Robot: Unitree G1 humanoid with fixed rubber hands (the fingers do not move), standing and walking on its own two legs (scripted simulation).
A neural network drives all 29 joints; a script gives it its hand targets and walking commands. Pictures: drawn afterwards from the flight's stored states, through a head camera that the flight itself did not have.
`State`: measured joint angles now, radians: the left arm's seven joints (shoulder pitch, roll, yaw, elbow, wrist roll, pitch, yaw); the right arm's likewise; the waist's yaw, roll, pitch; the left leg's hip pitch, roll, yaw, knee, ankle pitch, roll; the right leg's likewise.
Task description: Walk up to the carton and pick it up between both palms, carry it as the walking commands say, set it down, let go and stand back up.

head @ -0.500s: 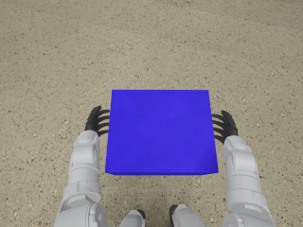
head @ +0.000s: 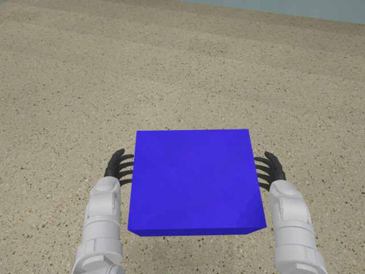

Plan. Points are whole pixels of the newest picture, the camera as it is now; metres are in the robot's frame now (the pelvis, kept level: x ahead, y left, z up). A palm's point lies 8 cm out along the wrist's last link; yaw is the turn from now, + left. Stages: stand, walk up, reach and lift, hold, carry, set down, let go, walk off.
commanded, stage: reach and lift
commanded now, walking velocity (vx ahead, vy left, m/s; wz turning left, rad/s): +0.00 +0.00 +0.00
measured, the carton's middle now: (193, 184) +0.35 -0.02 -0.08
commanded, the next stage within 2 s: hold in 1.72 s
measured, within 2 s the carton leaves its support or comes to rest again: neither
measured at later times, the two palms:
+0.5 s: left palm (104, 175) +0.32 +0.17 +0.06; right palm (287, 179) +0.28 -0.21 +0.06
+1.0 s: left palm (97, 180) +0.31 +0.18 +0.06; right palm (280, 170) +0.29 -0.20 +0.06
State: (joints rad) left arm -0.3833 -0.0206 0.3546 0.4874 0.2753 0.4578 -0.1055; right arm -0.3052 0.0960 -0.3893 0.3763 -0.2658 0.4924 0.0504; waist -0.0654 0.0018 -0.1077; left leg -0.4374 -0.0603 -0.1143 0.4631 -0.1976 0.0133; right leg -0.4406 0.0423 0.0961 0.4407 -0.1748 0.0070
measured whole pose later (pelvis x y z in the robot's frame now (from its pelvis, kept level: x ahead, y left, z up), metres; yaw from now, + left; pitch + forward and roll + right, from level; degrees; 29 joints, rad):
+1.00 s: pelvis +0.02 -0.01 +0.01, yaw +0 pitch -4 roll +0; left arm -0.25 -0.07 0.31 0.26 0.33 0.70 -0.10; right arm -0.22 0.12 -0.32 0.21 -0.32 0.72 0.06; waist -0.02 0.00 -0.06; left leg 0.01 -0.04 -0.12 0.22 -0.14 0.01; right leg 0.00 0.04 0.09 0.20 -0.12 -0.01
